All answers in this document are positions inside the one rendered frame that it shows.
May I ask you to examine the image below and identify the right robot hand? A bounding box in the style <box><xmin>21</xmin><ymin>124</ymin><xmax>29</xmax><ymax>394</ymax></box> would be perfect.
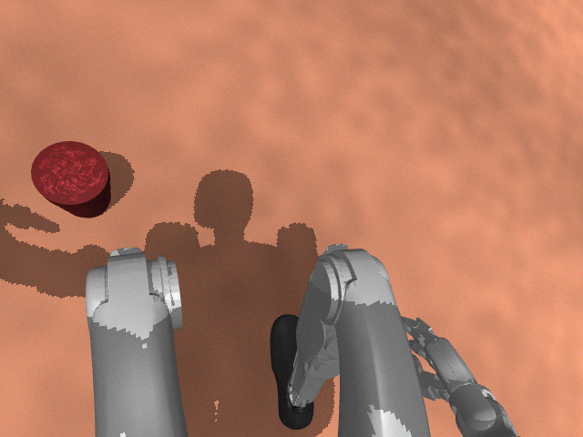
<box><xmin>401</xmin><ymin>316</ymin><xmax>478</xmax><ymax>402</ymax></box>

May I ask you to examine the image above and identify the right robot foot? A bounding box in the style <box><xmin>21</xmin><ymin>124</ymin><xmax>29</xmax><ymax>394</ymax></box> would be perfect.
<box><xmin>271</xmin><ymin>314</ymin><xmax>313</xmax><ymax>430</ymax></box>

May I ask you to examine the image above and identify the right robot arm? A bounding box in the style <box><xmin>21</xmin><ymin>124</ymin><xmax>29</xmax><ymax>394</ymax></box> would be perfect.
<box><xmin>449</xmin><ymin>384</ymin><xmax>520</xmax><ymax>437</ymax></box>

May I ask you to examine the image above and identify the cup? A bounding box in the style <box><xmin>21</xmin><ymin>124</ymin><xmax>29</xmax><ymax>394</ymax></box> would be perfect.
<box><xmin>31</xmin><ymin>141</ymin><xmax>111</xmax><ymax>219</ymax></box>

